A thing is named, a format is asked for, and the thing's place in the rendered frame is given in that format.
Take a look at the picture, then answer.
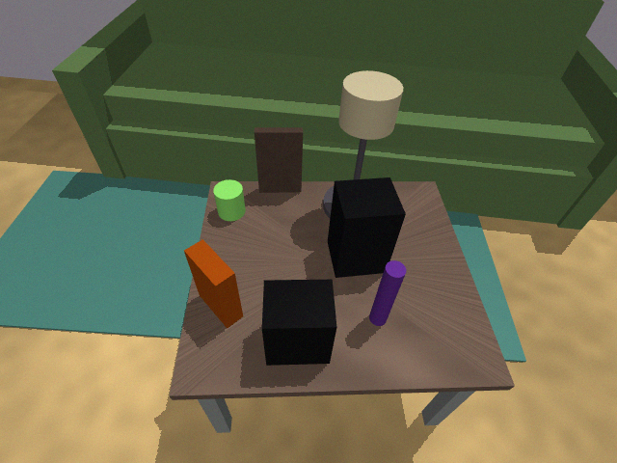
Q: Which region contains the coffee table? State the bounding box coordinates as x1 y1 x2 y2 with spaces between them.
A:
169 181 515 433

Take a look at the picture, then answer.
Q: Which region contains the desk lamp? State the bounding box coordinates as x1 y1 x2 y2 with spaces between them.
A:
323 70 404 218

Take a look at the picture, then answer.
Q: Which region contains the sofa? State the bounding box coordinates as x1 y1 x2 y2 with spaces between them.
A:
52 0 617 230

